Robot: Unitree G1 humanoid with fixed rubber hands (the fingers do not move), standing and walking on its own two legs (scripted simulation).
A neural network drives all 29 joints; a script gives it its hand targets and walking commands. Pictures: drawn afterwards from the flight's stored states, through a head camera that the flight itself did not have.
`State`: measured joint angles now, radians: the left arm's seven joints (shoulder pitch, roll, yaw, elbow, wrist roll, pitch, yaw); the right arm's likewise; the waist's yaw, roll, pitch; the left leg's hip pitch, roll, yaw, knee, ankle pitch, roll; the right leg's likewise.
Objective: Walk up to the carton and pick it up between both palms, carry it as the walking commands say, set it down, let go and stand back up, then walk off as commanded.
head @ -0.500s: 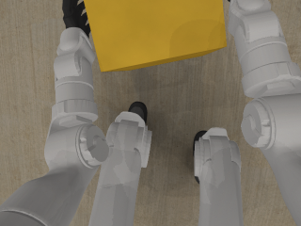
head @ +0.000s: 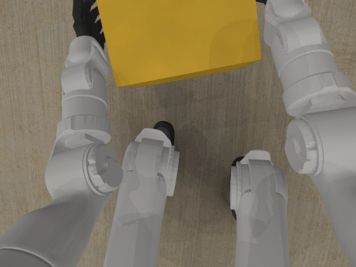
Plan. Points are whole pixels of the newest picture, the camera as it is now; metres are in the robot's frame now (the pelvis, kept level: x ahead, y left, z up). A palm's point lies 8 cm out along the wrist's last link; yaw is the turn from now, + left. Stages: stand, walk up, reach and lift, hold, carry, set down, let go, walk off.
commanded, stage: set down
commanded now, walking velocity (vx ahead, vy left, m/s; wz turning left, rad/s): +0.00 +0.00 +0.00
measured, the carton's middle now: (182, 29) +0.52 +0.11 -0.24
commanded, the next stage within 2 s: none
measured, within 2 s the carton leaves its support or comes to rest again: rests again in 0.78 s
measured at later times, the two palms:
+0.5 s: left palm (95, 38) +0.47 +0.26 -0.17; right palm (276, 1) +0.56 -0.05 -0.18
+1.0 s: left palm (98, 41) +0.46 +0.27 -0.18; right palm (274, 6) +0.56 -0.05 -0.19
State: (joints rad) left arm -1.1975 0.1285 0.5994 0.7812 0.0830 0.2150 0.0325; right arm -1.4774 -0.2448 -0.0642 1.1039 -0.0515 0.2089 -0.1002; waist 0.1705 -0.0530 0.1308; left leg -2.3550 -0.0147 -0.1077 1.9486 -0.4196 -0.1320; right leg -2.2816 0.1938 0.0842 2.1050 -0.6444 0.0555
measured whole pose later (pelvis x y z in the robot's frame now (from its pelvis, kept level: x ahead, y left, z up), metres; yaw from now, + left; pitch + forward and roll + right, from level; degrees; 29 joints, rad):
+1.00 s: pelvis +0.01 +0.00 -0.01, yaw +0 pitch +45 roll +4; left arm -1.23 0.17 0.60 0.92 0.10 0.16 0.01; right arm -1.47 -0.26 -0.06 1.17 -0.09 0.17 -0.05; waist 0.17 -0.04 0.20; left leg -2.33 -0.01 -0.10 2.01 -0.46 -0.14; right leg -2.26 0.19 0.08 2.17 -0.68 0.05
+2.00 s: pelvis +0.00 +0.02 -0.01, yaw +1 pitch +43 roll +4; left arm -1.25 0.24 0.43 1.02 -0.14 0.01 0.10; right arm -1.48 -0.43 0.09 1.07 0.11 0.10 -0.05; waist 0.17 0.01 0.26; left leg -2.33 -0.01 -0.04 2.00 -0.42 -0.09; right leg -2.25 0.14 0.12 2.17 -0.66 0.07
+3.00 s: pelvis +0.03 +0.02 +0.21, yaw +0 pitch +49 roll +0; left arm -0.91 0.13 0.47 0.60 -0.03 0.19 0.05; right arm -1.21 -0.39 -0.10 0.89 -0.02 0.24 0.07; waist 0.18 -0.04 -0.09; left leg -1.77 0.00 -0.04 1.19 -0.27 -0.05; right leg -1.69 0.06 0.10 1.30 -0.45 0.05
